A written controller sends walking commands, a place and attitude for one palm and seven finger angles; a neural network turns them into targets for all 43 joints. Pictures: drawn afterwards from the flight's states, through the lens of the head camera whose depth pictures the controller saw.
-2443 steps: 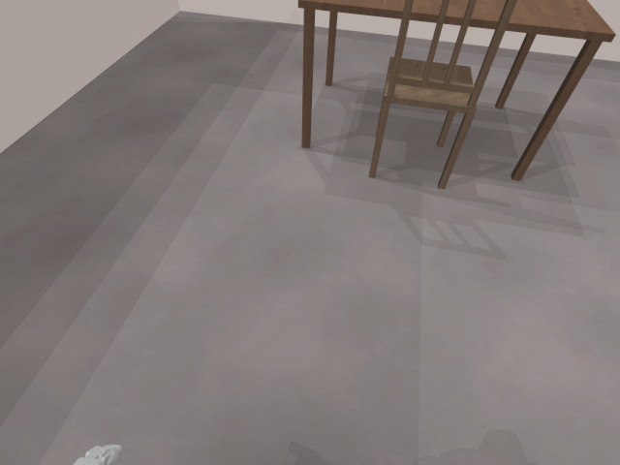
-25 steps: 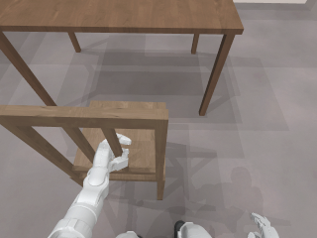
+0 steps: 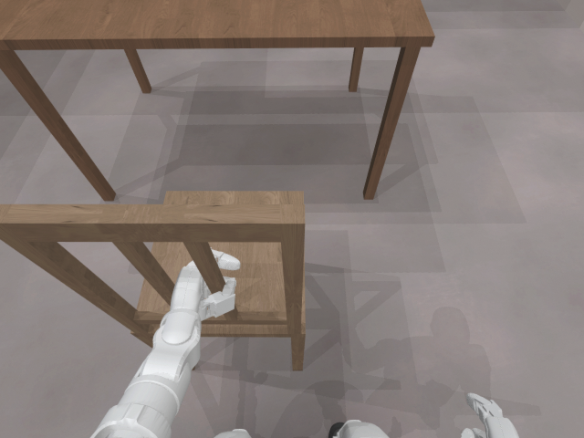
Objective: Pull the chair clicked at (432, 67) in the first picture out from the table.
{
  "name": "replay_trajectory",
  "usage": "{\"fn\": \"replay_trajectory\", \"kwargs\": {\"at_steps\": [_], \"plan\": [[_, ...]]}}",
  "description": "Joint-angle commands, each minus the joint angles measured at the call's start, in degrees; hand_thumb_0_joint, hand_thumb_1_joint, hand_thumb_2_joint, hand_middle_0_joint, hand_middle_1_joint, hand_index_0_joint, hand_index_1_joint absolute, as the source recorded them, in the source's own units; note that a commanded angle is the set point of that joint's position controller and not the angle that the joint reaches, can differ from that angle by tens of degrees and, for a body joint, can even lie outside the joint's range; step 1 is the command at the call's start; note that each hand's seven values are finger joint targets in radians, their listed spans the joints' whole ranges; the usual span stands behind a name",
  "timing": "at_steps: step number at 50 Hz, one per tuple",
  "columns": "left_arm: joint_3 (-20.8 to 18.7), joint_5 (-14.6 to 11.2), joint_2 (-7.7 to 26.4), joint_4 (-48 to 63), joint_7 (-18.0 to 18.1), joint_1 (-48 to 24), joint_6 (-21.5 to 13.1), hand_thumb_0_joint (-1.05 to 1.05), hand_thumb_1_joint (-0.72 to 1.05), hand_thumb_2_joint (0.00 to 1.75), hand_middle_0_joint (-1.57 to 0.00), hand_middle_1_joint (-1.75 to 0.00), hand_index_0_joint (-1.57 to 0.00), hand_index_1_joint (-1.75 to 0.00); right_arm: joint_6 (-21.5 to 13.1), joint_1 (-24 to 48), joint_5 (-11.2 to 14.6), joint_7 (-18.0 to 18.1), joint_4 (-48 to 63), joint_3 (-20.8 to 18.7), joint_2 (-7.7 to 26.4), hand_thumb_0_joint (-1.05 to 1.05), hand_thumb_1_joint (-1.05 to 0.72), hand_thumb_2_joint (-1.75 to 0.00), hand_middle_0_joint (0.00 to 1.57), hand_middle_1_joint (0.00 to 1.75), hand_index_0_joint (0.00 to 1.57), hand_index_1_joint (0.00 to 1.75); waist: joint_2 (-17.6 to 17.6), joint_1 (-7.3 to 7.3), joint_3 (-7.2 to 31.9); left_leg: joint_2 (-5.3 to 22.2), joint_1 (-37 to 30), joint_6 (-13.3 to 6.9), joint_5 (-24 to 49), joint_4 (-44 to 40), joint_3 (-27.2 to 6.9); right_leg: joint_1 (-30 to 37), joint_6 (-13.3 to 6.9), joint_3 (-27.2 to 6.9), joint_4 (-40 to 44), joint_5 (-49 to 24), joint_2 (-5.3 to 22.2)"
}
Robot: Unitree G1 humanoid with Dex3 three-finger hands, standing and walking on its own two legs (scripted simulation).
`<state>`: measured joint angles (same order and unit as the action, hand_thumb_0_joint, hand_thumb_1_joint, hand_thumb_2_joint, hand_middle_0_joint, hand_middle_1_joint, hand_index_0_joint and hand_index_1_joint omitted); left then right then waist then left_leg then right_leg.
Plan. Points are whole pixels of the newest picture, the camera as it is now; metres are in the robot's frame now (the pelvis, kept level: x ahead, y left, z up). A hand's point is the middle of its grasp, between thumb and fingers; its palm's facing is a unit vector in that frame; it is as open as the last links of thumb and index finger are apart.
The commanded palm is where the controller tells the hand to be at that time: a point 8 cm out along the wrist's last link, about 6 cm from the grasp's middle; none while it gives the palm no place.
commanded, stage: step backward, pulling the chair out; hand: left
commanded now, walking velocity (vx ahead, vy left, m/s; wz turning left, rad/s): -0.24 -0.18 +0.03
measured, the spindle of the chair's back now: (162, 284) +0.35 +0.20 -0.07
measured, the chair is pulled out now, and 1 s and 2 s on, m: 0.52 0.60 0.60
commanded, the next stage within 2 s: stop walking, hand still on the chair in 0.06 s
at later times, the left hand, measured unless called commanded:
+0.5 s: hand (225, 345) +0.25 +0.09 -0.06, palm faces -0.05 -0.99 -0.13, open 5.3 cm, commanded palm +0.23 +0.15 -0.05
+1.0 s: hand (225, 346) +0.25 +0.09 -0.06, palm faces -0.11 -0.98 -0.13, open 5.3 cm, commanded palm +0.24 +0.15 -0.05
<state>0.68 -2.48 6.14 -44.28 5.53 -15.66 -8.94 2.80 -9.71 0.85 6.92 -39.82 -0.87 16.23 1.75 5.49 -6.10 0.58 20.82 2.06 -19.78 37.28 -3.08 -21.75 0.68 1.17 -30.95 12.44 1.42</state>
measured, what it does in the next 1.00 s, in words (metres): steps on the spot: left foot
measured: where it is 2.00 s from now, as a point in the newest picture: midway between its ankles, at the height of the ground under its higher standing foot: outside the picture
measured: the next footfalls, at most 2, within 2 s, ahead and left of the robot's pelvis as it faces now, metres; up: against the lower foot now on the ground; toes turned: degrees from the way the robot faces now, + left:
left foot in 0.02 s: +0.03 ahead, +0.14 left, +0.00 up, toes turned -1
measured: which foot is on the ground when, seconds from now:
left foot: up 0.00-0.00, down 0.02-1.00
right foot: down 0.00-1.00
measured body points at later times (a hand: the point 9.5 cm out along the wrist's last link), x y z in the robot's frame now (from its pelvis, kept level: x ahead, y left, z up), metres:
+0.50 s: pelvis -0.05 -0.01 +0.00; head -0.01 -0.03 +0.45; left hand +0.25 +0.15 -0.05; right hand +0.05 -0.25 -0.13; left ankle -0.01 +0.14 -0.73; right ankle -0.03 -0.12 -0.73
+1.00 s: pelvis -0.02 +0.01 +0.01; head +0.00 +0.00 +0.46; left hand +0.25 +0.15 -0.05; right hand +0.11 -0.22 -0.11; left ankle -0.01 +0.14 -0.73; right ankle -0.03 -0.12 -0.73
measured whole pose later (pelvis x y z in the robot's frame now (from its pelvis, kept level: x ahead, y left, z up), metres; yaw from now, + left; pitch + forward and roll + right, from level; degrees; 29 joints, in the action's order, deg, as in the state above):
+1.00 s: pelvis -0.02 +0.01 +0.01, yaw -1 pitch -1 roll +0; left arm 7.2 -1.7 4.3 -44.7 4.6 -8.5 -7.2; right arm 0.9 -10.6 0.5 5.5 -39.4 2.4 10.1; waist 1.5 1.0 -3.3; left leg 1.3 12.7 1.1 -13.8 27.2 -0.3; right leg -11.4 1.2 0.5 -26.9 14.8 1.5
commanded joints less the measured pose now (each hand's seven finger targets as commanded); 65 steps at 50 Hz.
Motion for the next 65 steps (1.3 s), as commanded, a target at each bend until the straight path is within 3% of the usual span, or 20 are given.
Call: {"fn": "replay_trajectory", "kwargs": {"at_steps": [1, 2, 3, 4, 5, 8, 9, 11, 14, 17, 23, 28, 35, 43, 56, 58, 59, 60, 61, 65], "plan": [[2.7, 0.0, 4.9, 12.3, -0.3, -8.1, -1.5, 0.00, 0.90, 0.90, -0.50, -1.45, -0.50, -1.45, -1.0, 0.3, 0.0, 0.9, 8.0, -1.9, 5.5, 0.00, -0.90, -0.90, 0.20, 0.30, 0.20, 0.30, -3.8, -3.81, 22.7, 8.9, -10.9, -3.0, 30.5, -14.6, -2.8, 14.0, -0.6, -1.7, -0.9, -21.9, 4.9], [3.7, 0.4, 4.3, 13.6, -0.5, -9.6, -1.5, 0.00, 0.90, 0.90, -0.50, -1.45, -0.50, -1.45, -0.5, 0.3, -0.2, 0.6, 8.7, -1.9, 5.7, 0.00, -0.90, -0.90, 0.20, 0.30, 0.20, 0.30, 0.4, -3.66, 21.4, 11.3, -13.5, -4.6, 37.6, -12.6, -5.5, 10.3, 0.2, -0.5, -2.2, -16.8, 1.8], [4.5, 0.5, 3.0, 15.1, -0.8, -11.2, -1.9, 0.00, 0.90, 0.90, -0.50, -1.45, -0.50, -1.45, -0.4, 1.4, -1.1, 0.1, 9.0, -1.3, 4.3, 0.00, -0.90, -0.90, 0.20, 0.30, 0.20, 0.30, 10.8, -3.67, 22.1, 13.4, -12.2, -6.6, 41.3, -13.6, -9.1, 8.8, 0.1, 0.0, -7.1, -8.1, 1.6], [4.4, 0.9, 3.0, 13.9, -0.9, -11.0, -1.7, 0.00, 0.90, 0.90, -0.50, -1.45, -0.50, -1.45, -0.5, 1.8, -1.7, -0.6, 8.6, -1.2, 3.5, 0.00, -0.90, -0.90, 0.20, 0.30, 0.20, 0.30, 15.0, -4.04, 20.6, 15.5, -10.7, -7.9, 41.2, -15.2, -11.5, 6.1, -0.4, -0.4, -10.7, 7.3, 0.8], [4.1, 1.0, 2.7, 12.8, -0.8, -9.9, -1.7, 0.00, 0.90, 0.90, -0.50, -1.45, -0.50, -1.45, -0.7, 0.6, -1.8, -1.2, 8.1, -1.6, 3.5, 0.00, -0.90, -0.90, 0.20, 0.30, 0.20, 0.30, 14.6, -4.32, 19.6, 16.6, -10.6, -9.2, 41.3, -14.3, -12.2, 4.3, -0.9, -0.8, -11.5, 12.9, 0.3], [4.5, 1.2, 2.4, 11.2, -1.1, -9.6, -2.3, 0.00, 0.90, 0.90, -0.50, -1.45, -0.50, -1.45, -1.7, -2.7, -1.2, -2.5, 6.9, -2.4, 4.4, 0.00, -0.90, -0.90, 0.20, 0.30, 0.20, 0.30, 8.7, -3.59, 20.5, 15.6, -18.9, -8.2, 51.3, -7.0, -10.5, 4.4, -1.2, -1.1, 0.4, 3.5, -0.1], [3.8, 1.3, 5.1, 20.9, -1.2, -18.5, -3.3, 0.00, 0.90, 0.90, -0.50, -1.45, -0.50, -1.45, -2.3, -1.9, -0.8, -2.6, 7.7, -2.0, 3.9, 0.00, -0.90, -0.90, 0.20, 0.30, 0.20, 0.30, 9.2, -3.57, 22.0, 14.6, -19.8, -7.4, 48.1, -6.2, -9.2, 6.6, -1.0, -1.2, 4.0, 0.3, 0.3], [2.9, 1.8, 5.7, 18.5, -1.0, -14.3, -3.0, 0.00, 0.90, 0.90, -0.50, -1.45, -0.50, -1.45, -3.2, -1.3, -0.4, -2.0, 8.3, -1.3, 3.4, 0.00, -0.90, -0.90, 0.20, 0.30, 0.20, 0.30, 10.1, -3.71, 23.2, 11.0, -16.3, -5.1, 37.5, -6.1, -5.2, 12.1, -1.3, -1.4, 7.4, -11.4, 1.9], [0.4, 0.8, 8.0, 16.1, -0.6, -12.8, -1.3, 0.00, 0.90, 0.90, -0.50, -1.45, -0.50, -1.45, -3.9, -1.7, 0.6, -1.1, 8.5, -1.5, 3.7, 0.00, -0.90, -0.90, 0.20, 0.30, 0.20, 0.30, -0.9, -3.57, 25.1, 7.4, -11.8, -2.3, 22.1, -7.6, -0.7, 17.0, -2.0, -3.4, 5.8, -13.3, 3.7], [-0.1, 0.6, 9.2, 13.7, -0.1, -11.9, -0.5, 0.00, 0.90, 0.90, -0.50, -1.45, -0.50, -1.45, -4.3, -0.6, 0.5, -0.5, 7.7, -0.6, 3.2, 0.00, -0.90, -0.90, 0.20, 0.30, 0.20, 0.30, 1.5, -3.82, 23.3, 5.6, -11.7, -2.4, 14.7, -9.2, 0.3, 14.2, -2.0, -4.4, 7.5, -5.8, 4.7], [0.3, 0.7, 8.1, 7.6, -0.1, -11.0, -0.1, 0.00, 0.90, 0.90, -0.50, -1.45, -0.50, -1.45, -3.6, -0.3, 0.3, -0.1, 6.2, -0.1, 2.3, 0.00, -0.90, -0.90, 0.20, 0.30, 0.20, 0.30, -5.2, -3.98, 15.5, 2.8, -9.4, -2.9, 3.4, -9.1, 0.8, 8.8, -2.3, -7.8, 14.2, 12.6, 7.5], [2.0, 0.8, 5.7, 6.6, -0.4, -10.6, -1.1, 0.00, 0.90, 0.90, -0.50, -1.45, -0.50, -1.45, -3.7, 0.3, 0.0, 0.0, 5.6, -0.1, 2.2, 0.00, -0.90, -0.90, 0.20, 0.30, 0.20, 0.30, -1.3, -4.10, 13.6, 4.0, -10.9, -3.5, 10.8, -11.5, -0.8, 9.1, -2.3, -5.4, 11.4, 6.1, 6.4], [4.4, 1.0, 3.4, 8.7, -1.2, -6.8, -2.0, 0.00, 0.90, 0.90, -0.50, -1.45, -0.50, -1.45, -4.4, 0.3, 0.0, -0.2, 6.0, -0.2, 2.7, 0.00, -0.90, -0.90, 0.20, 0.30, 0.20, 0.30, -1.4, -4.71, 17.5, 6.2, -14.9, -3.5, 27.3, -12.0, -2.3, 13.5, -1.6, -2.3, 5.8, -12.9, 4.1], [4.8, 1.5, 3.5, 10.2, -0.8, -4.3, -1.6, 0.00, 0.90, 0.90, -0.50, -1.45, -0.50, -1.45, -4.3, 0.2, -0.3, -0.7, 6.4, 0.0, 2.7, 0.00, -0.90, -0.90, 0.20, 0.30, 0.20, 0.30, 0.9, -4.97, 17.2, 6.2, -15.3, -3.4, 26.3, -12.8, -1.6, 13.0, -1.6, -2.2, 6.3, -11.5, 3.9], [5.4, 1.4, 3.1, 11.5, -0.9, -3.4, -1.3, 0.00, 0.90, 0.90, -0.50, -1.45, -0.50, -1.45, -3.1, 1.1, -0.1, -0.5, 7.0, 0.3, 2.1, 0.00, -0.90, -0.90, 0.20, 0.30, 0.20, 0.30, -2.5, -4.69, 18.0, 5.8, -15.4, -3.2, 26.1, -11.5, -0.7, 14.3, -1.9, -2.5, 6.6, -15.7, 5.0], [2.6, 1.3, 6.6, 17.5, -0.5, -4.3, -1.8, 0.00, 0.90, 0.90, -0.50, -1.45, -0.50, -1.45, -3.2, 1.3, 0.0, -0.4, 7.5, 0.1, 2.2, 0.00, -0.90, -0.90, 0.20, 0.30, 0.20, 0.30, -2.3, -4.84, 17.8, 6.0, -15.3, -3.3, 27.0, -12.1, -1.2, 14.9, -1.8, -2.3, 6.5, -15.7, 5.0], [4.2, -1.3, 1.6, 10.2, -2.3, 4.5, 0.4, 0.00, 0.78, 0.84, -0.50, -1.45, -0.50, -1.45, -3.9, -1.6, 2.2, -2.7, 6.6, -1.2, 4.0, 0.00, -0.90, -0.90, 0.20, 0.30, 0.20, 0.30, -10.3, -0.37, 17.5, 1.7, -8.7, -3.4, 17.6, -9.7, 3.5, 8.3, -0.6, 2.0, 4.5, -12.7, 2.5], [2.1, -1.7, 4.3, 15.3, -3.2, 1.4, -0.1, 0.00, 0.66, 0.78, -0.50, -1.45, -0.50, -1.45, -4.3, -0.7, 2.0, -3.6, 7.4, -1.1, 4.5, 0.00, -0.90, -0.90, 0.20, 0.30, 0.20, 0.30, -11.3, -1.46, 17.2, 1.4, -5.3, -3.6, 14.4, -8.6, 3.9, 7.2, -0.6, 1.9, 2.7, -12.0, 2.3], [1.0, -1.6, 6.6, 20.5, -3.7, -1.7, -1.1, 0.00, 0.54, 0.73, -0.50, -1.45, -0.50, -1.45, -5.2, -0.1, 2.0, -4.1, 8.5, -1.4, 4.3, 0.00, -0.90, -0.90, 0.20, 0.30, 0.20, 0.30, -7.3, -1.11, 18.5, 0.8, -4.5, -3.8, 11.9, -7.6, 4.3, 5.9, -0.5, 1.3, 1.8, -9.8, 2.1], [2.6, -0.5, 5.7, 27.4, -4.7, 5.7, 0.0, 0.00, 0.05, 0.49, -0.50, -1.45, -0.50, -1.45, -7.1, 0.0, 1.8, -5.3, 11.4, -1.6, 3.7, 0.00, -0.90, -0.90, 0.20, 0.30, 0.20, 0.30, 0.5, -2.28, 20.4, 0.4, -2.3, -3.5, 11.2, -3.8, 4.6, 1.8, -1.2, 1.7, -2.4, -7.0, 1.4]]}}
